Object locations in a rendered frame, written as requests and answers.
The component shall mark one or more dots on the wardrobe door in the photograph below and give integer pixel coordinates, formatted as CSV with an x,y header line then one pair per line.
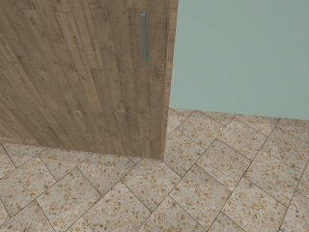
x,y
71,73
10,127

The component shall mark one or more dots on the handle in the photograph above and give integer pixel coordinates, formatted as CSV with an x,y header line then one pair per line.
x,y
143,33

